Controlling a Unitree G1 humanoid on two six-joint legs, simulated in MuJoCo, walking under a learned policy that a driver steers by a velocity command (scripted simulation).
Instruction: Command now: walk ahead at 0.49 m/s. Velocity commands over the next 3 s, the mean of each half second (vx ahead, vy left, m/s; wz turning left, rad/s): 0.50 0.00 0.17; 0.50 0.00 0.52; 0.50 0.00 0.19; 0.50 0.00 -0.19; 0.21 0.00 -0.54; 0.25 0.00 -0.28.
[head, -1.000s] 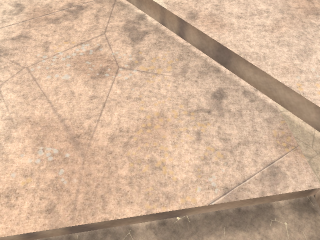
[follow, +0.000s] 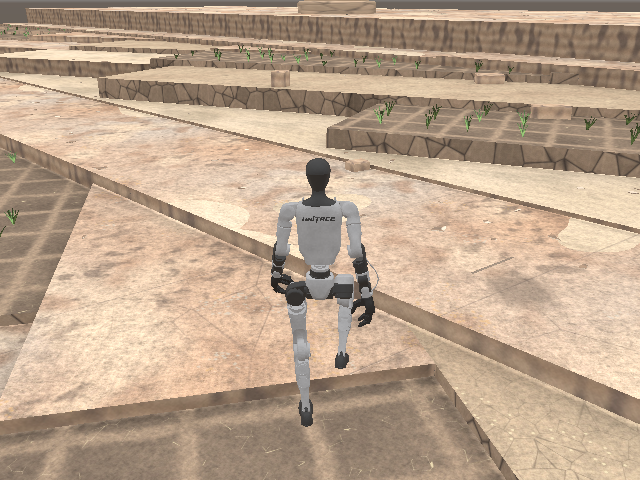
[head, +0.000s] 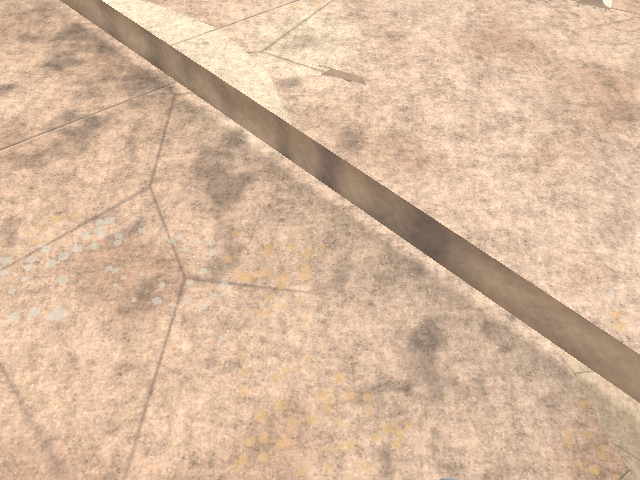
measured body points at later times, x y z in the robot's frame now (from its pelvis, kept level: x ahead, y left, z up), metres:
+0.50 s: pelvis +0.31 -0.06 +0.08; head +0.33 -0.08 +0.53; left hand +0.28 +0.19 -0.05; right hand +0.44 -0.29 -0.06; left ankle +0.38 +0.11 -0.56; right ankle +0.27 -0.10 -0.66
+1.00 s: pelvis +0.57 +0.01 +0.08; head +0.59 +0.03 +0.53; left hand +0.63 +0.30 -0.03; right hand +0.69 -0.24 -0.05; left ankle +0.52 +0.02 -0.66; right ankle +0.70 -0.13 -0.58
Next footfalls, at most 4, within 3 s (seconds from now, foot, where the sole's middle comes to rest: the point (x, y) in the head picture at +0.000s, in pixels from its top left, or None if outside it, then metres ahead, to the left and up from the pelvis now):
0.16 right None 0.31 -0.10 -0.70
0.78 left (303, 434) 0.56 0.04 -0.70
1.26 right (305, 281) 0.94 0.03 -0.70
1.78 left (183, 241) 1.06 0.34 -0.70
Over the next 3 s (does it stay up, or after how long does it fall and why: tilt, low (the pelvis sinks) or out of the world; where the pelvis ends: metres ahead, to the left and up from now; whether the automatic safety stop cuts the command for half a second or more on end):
stays up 1.24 0.32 0.08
